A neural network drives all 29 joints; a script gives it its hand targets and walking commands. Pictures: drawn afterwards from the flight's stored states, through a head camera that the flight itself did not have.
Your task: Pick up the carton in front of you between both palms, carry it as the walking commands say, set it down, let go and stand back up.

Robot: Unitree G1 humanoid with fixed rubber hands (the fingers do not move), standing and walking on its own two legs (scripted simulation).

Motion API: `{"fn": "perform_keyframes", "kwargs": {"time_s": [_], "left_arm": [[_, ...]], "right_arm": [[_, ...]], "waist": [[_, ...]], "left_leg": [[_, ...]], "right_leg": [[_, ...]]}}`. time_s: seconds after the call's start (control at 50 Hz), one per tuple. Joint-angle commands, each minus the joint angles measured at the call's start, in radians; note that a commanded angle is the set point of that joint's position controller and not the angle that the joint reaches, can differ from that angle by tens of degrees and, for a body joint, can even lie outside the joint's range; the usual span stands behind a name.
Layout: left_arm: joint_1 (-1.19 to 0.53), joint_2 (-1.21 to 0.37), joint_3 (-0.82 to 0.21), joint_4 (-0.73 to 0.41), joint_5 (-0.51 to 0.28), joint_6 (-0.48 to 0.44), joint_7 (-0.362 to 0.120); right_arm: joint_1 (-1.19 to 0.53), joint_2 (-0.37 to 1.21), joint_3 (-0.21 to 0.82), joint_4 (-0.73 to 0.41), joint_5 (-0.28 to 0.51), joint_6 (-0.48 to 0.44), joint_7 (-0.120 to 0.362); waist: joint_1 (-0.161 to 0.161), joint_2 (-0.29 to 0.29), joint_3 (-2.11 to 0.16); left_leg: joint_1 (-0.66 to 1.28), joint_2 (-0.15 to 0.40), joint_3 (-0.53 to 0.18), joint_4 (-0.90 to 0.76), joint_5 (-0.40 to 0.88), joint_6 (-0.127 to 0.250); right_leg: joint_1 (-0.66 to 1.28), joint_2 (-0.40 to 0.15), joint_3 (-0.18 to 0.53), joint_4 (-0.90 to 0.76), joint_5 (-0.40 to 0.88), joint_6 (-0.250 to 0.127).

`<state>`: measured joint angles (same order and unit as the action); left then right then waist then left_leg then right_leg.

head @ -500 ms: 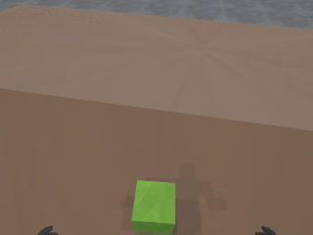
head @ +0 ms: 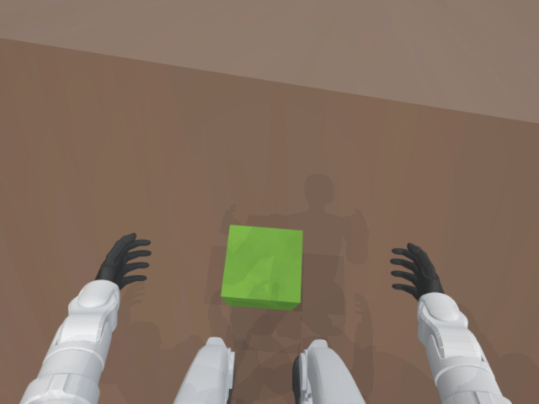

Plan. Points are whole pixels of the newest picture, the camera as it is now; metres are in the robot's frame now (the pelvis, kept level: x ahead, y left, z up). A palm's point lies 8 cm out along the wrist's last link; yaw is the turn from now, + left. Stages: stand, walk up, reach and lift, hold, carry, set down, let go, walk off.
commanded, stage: reach and lift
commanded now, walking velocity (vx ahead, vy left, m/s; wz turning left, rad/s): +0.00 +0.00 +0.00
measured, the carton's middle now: (263, 270) +0.41 +0.01 -0.58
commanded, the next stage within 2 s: none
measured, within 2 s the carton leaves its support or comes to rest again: neither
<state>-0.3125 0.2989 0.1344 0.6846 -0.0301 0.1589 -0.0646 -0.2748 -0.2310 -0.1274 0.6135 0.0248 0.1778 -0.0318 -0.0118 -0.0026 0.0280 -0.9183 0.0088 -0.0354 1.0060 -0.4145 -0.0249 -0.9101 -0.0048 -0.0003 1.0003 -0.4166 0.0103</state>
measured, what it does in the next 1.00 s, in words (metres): lowers itself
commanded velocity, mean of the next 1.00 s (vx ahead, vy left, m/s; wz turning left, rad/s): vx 0.00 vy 0.00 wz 0.00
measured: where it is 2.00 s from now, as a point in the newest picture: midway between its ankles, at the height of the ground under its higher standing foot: outside the picture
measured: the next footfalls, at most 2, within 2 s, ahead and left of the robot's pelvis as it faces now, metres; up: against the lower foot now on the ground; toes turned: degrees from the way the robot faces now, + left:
none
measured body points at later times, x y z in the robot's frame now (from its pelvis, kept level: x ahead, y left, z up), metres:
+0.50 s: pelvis -0.06 +0.02 -0.08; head +0.24 +0.02 +0.25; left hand +0.47 +0.20 -0.19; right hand +0.44 -0.18 -0.19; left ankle +0.03 +0.13 -0.67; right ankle +0.03 -0.12 -0.67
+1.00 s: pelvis -0.08 +0.00 -0.26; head +0.27 +0.01 +0.02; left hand +0.43 +0.21 -0.44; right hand +0.41 -0.19 -0.44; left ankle +0.03 +0.13 -0.67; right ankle +0.03 -0.13 -0.67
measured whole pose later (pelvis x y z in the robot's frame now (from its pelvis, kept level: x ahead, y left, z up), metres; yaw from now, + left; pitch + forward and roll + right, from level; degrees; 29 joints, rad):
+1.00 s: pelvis -0.08 +0.00 -0.26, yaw -1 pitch +47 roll -1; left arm -1.10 0.36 0.13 0.92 -0.17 0.03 0.06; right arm -1.06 -0.23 -0.18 0.85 0.15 0.04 -0.14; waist -0.01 -0.01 0.06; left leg -2.21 -0.04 -0.07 1.91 -0.51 -0.05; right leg -2.20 0.04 0.03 1.90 -0.52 0.05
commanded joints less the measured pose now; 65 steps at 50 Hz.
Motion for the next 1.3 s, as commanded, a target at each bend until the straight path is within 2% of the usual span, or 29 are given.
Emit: {"fn": "perform_keyframes", "kwargs": {"time_s": [0.0,0.02,0.06,0.08,0.1,0.16,0.24,0.34,0.36,0.42,0.46,0.48,0.56,0.6,0.66,0.68,0.72,0.78,0.82,0.84,0.86,0.88,0.94,0.96,0.98,1.02,1.04,1.16,1.28], "left_arm": [[-0.243,0.146,0.067,-0.038,-0.007,-0.030,0.021],[-0.311,0.177,0.090,-0.028,0.002,-0.029,0.023],[-0.471,0.142,0.033,-0.012,-0.030,-0.015,0.021],[-0.542,0.108,0.031,0.001,-0.030,-0.011,0.022],[-0.556,0.150,0.079,0.052,-0.037,-0.004,0.021],[-0.781,0.146,0.047,0.115,-0.032,0.016,0.023],[-0.902,0.140,0.083,0.186,-0.025,-0.015,0.025],[-0.980,0.146,0.141,0.229,0.014,-0.046,0.038],[-1.021,0.134,0.141,0.180,0.015,-0.050,0.045],[-1.006,0.092,0.154,0.226,0.027,-0.076,0.068],[-1.001,0.033,0.136,0.178,0.038,-0.098,0.076],[-0.982,0.050,0.170,0.201,0.063,-0.101,0.081],[-0.955,0.073,0.184,0.196,0.086,-0.125,0.094],[-0.913,0.004,0.140,0.210,0.064,-0.139,0.105],[-0.881,0.032,0.138,0.204,0.045,-0.159,0.111],[-0.909,0.029,0.116,0.190,0.020,-0.160,0.112],[-0.869,0.080,0.142,0.214,0.009,-0.168,0.116],[-0.939,0.166,0.085,0.129,-0.037,-0.171,0.118],[-0.987,0.155,0.034,0.091,-0.093,-0.164,0.118],[-0.935,0.121,0.019,0.113,-0.125,-0.162,0.115],[-0.941,0.143,0.012,0.109,-0.127,-0.157,0.119],[-0.982,0.165,0.007,0.080,-0.141,-0.154,0.124],[-1.039,0.184,-0.001,0.118,-0.153,-0.144,0.131],[-1.097,0.198,-0.007,0.124,-0.160,-0.139,0.128],[-1.117,0.215,-0.027,0.126,-0.185,-0.140,0.132],[-1.144,0.226,-0.007,0.254,-0.158,-0.136,0.134],[-1.185,0.235,-0.035,0.250,-0.171,-0.135,0.138],[-1.230,0.209,-0.036,0.433,-0.186,-0.164,0.144],[-1.280,0.251,-0.089,0.314,-0.216,-0.209,0.163]], "right_arm": [[-0.243,-0.113,-0.048,-0.059,0.017,-0.030,-0.011],[-0.325,-0.075,-0.057,-0.084,0.031,-0.020,-0.016],[-0.398,-0.086,-0.051,-0.012,0.043,-0.012,-0.018],[-0.520,-0.099,-0.074,-0.013,0.039,-0.003,-0.017],[-0.523,-0.064,-0.043,0.001,0.070,-0.001,-0.024],[-0.731,-0.086,-0.106,0.066,0.044,0.023,-0.042],[-0.847,-0.084,-0.140,0.108,0.018,-0.016,-0.067],[-0.953,-0.055,-0.193,0.160,-0.036,-0.039,-0.070],[-0.947,-0.038,-0.202,0.107,-0.048,-0.055,-0.065],[-0.936,-0.025,-0.215,0.183,-0.050,-0.094,-0.050],[-0.902,-0.038,-0.248,0.187,-0.070,-0.122,-0.043],[-0.910,-0.008,-0.233,0.166,-0.053,-0.131,-0.040],[-0.886,0.019,-0.214,0.185,-0.031,-0.144,-0.043],[-0.807,0.015,-0.243,0.239,-0.055,-0.175,-0.044],[-0.818,0.008,-0.173,0.190,0.002,-0.185,-0.053],[-0.847,0.001,-0.170,0.165,0.006,-0.193,-0.052],[-0.851,-0.031,-0.136,0.140,0.026,-0.195,-0.067],[-0.898,-0.051,-0.119,0.106,0.065,-0.186,-0.085],[-0.881,-0.063,-0.090,0.096,0.068,-0.181,-0.089],[-0.881,-0.071,-0.057,0.113,0.107,-0.174,-0.097],[-0.884,-0.073,-0.090,0.115,0.103,-0.170,-0.107],[-0.924,-0.101,-0.084,0.104,0.106,-0.171,-0.110],[-1.013,-0.076,-0.035,0.124,0.145,-0.155,-0.108],[-1.066,-0.135,-0.070,0.126,0.125,-0.153,-0.112],[-1.073,-0.094,-0.050,0.147,0.154,-0.151,-0.115],[-1.144,-0.111,-0.020,0.194,0.184,-0.136,-0.123],[-1.129,-0.114,-0.026,0.269,0.180,-0.135,-0.119],[-1.236,-0.147,-0.007,0.441,0.181,-0.174,-0.111],[-1.231,-0.151,0.037,0.377,0.244,-0.210,-0.117]], "waist": [[0.002,0.043,-0.609],[0.025,0.071,-0.614],[-0.030,0.030,-0.617],[-0.011,0.075,-0.607],[0.024,0.035,-0.648],[-0.015,0.067,-0.669],[-0.040,0.054,-0.816],[-0.009,0.054,-0.913],[-0.078,0.030,-0.952],[-0.025,0.052,-0.998],[-0.093,0.083,-1.025],[-0.029,0.078,-1.044],[0.013,0.081,-0.998],[-0.039,0.079,-0.992],[0.014,0.059,-1.048],[-0.003,0.055,-1.065],[0.012,-0.002,-1.095],[0.024,0.037,-1.158],[-0.038,0.000,-1.193],[-0.001,0.028,-1.196],[-0.030,0.043,-1.219],[-0.017,0.042,-1.208],[0.019,0.055,-1.077],[-0.025,0.064,-1.094],[-0.027,0.024,-1.111],[0.022,0.045,-0.994],[-0.011,0.052,-0.946],[-0.004,0.025,-0.801],[0.000,0.038,-1.001]], "left_leg": [[0.032,-0.064,0.032,-0.007,0.436,-0.017],[0.017,-0.064,0.044,-0.004,0.362,-0.006],[0.023,-0.057,0.042,-0.024,0.231,-0.002],[-0.019,-0.057,0.037,-0.014,0.170,-0.004],[-0.016,-0.057,0.052,-0.003,0.140,-0.001],[-0.060,-0.059,0.046,-0.009,0.011,0.000],[-0.094,-0.057,0.052,0.038,0.075,-0.010],[-0.158,-0.072,0.061,0.053,0.120,-0.011],[-0.139,-0.069,0.042,0.068,0.192,-0.015],[-0.072,-0.077,0.027,0.104,0.303,-0.017],[-0.099,-0.080,0.013,0.153,0.370,-0.037],[-0.130,-0.077,0.021,0.193,0.372,-0.031],[-0.319,-0.084,0.045,0.285,0.357,-0.019],[-0.382,-0.087,0.028,0.346,0.406,-0.025],[-0.475,-0.082,0.037,0.436,0.436,-0.024],[-0.491,-0.076,0.019,0.468,0.479,-0.017],[-0.574,-0.081,0.046,0.536,0.434,-0.012],[-0.617,-0.070,0.058,0.615,0.371,-0.024],[-0.617,-0.067,0.048,0.659,0.346,-0.023],[-0.626,-0.068,0.076,0.686,0.326,-0.026],[-0.628,-0.069,0.070,0.709,0.305,-0.033],[-0.635,-0.067,0.070,0.723,0.252,-0.031],[-0.723,-0.054,0.076,0.752,0.125,-0.026],[-0.728,-0.044,0.076,0.789,0.100,-0.033],[-0.731,-0.046,0.069,0.786,0.063,-0.022],[-0.762,-0.034,0.091,0.814,0.023,-0.022],[-0.786,-0.025,0.070,0.822,-0.048,-0.021],[-0.903,-0.023,0.059,0.903,-0.034,-0.013],[-0.755,-0.028,0.051,0.979,0.156,-0.015]], "right_leg": [[0.200,0.050,0.015,0.013,0.507,0.035],[0.153,0.054,0.016,0.005,0.428,0.037],[0.056,0.050,-0.019,-0.011,0.264,0.032],[0.022,0.041,-0.015,0.018,0.206,0.024],[0.003,0.046,-0.017,0.002,0.159,0.038],[-0.110,0.052,-0.047,0.020,0.029,0.033],[-0.135,0.056,-0.040,0.045,0.080,0.028],[-0.176,0.069,-0.055,0.089,0.109,0.028],[-0.192,0.078,-0.066,0.109,0.188,0.026],[-0.316,0.085,-0.072,0.147,0.234,0.028],[-0.392,0.085,-0.079,0.166,0.282,0.025],[-0.415,0.086,-0.069,0.206,0.286,0.026],[-0.470,0.074,-0.038,0.278,0.315,0.039],[-0.556,0.075,-0.061,0.367,0.342,0.036],[-0.547,0.074,-0.036,0.442,0.413,0.038],[-0.603,0.078,-0.037,0.481,0.421,0.034],[-0.559,0.080,-0.021,0.524,0.450,0.049],[-0.528,0.071,-0.031,0.644,0.418,0.041],[-0.573,0.080,-0.049,0.678,0.370,0.041],[-0.542,0.068,-0.043,0.696,0.370,0.033],[-0.545,0.077,-0.041,0.725,0.362,0.034],[-0.586,0.066,-0.058,0.749,0.284,0.032],[-0.656,0.055,-0.047,0.783,0.152,0.028],[-0.670,0.048,-0.054,0.798,0.126,0.028],[-0.651,0.048,-0.060,0.817,0.120,0.036],[-0.704,0.051,-0.051,0.825,0.049,0.040],[-0.728,0.038,-0.052,0.842,-0.005,0.034],[-0.795,0.014,-0.031,0.936,0.018,0.042],[-0.731,0.032,-0.038,1.017,0.198,0.046]]}}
